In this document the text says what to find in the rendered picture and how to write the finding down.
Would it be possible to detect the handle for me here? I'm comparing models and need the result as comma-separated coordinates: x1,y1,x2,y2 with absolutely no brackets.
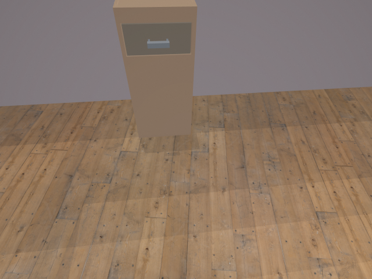
147,39,170,49

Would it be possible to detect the cabinet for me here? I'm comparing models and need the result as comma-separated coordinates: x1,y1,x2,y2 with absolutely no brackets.
113,0,197,138

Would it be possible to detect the drawer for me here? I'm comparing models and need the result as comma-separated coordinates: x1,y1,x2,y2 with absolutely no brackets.
121,22,191,56

